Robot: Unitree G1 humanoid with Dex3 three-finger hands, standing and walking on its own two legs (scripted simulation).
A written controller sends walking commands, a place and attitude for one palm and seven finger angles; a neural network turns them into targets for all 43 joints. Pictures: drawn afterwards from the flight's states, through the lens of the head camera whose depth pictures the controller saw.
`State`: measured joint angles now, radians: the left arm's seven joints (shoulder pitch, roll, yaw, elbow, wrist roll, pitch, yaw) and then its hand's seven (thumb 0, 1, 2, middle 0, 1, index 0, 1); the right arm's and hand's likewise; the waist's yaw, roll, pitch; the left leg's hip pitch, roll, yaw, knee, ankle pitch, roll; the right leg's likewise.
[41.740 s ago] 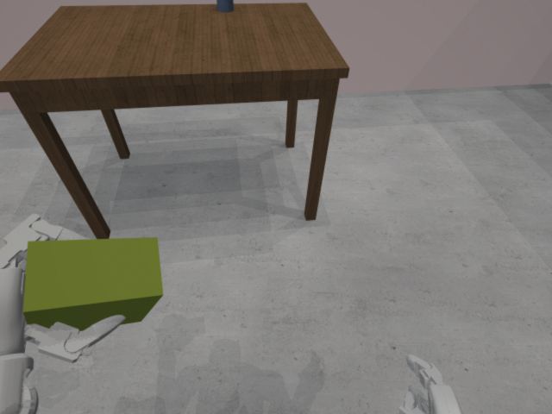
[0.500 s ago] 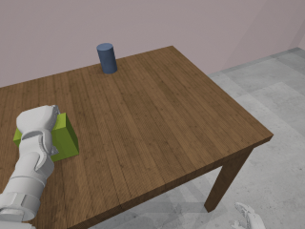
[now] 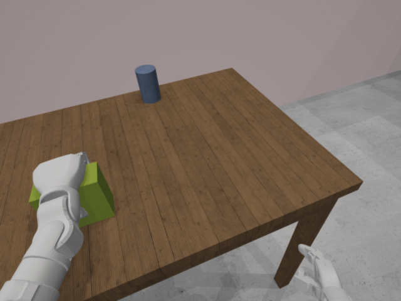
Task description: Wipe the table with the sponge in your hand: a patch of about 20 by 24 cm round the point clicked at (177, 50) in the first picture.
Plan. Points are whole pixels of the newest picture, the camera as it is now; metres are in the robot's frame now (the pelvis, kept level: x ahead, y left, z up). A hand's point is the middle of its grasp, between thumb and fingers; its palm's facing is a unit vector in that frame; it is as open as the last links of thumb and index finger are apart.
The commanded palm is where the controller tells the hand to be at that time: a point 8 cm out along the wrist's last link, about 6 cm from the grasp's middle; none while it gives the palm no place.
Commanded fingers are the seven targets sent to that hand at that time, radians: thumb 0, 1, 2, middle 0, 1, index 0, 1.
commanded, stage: wipe back along the first lane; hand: left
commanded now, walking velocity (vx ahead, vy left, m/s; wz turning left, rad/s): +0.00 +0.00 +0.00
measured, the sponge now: (80, 203) +0.29 +0.31 +0.04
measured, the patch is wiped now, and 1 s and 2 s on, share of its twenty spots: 0.95 1.00 1.00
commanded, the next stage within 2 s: lift the sponge slowly off the table in 0.66 s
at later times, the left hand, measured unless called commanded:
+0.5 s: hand (71, 212) +0.24 +0.28 +0.09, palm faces +0.05 -0.06 -1.00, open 10.5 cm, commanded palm +0.20 +0.26 +0.12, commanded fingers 0.00 0.10 1.30 -1.20 -1.60 -1.20 -1.60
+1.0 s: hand (72, 230) +0.21 +0.26 +0.09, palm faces +0.08 -0.09 -0.99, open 10.5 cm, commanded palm +0.17 +0.25 +0.14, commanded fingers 0.00 0.10 1.30 -1.20 -1.60 -1.20 -1.60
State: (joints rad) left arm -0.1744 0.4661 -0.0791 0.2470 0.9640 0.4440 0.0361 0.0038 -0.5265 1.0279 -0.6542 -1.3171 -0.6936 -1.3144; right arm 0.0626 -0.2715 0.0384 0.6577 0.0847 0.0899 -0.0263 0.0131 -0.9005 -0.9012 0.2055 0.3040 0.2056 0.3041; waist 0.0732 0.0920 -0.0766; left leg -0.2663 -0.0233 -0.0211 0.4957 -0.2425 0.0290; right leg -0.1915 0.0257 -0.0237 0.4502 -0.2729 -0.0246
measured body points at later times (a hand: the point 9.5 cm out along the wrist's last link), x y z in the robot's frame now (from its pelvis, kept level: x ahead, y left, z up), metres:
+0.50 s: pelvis +0.00 -0.01 +0.00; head -0.03 -0.05 +0.45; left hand +0.23 +0.28 +0.14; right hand +0.24 -0.23 -0.08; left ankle +0.01 +0.10 -0.74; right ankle -0.02 -0.11 -0.74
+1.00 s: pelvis -0.02 -0.01 +0.00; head -0.06 -0.05 +0.44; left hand +0.20 +0.26 +0.14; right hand +0.24 -0.21 -0.06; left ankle +0.01 +0.10 -0.74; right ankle -0.02 -0.11 -0.74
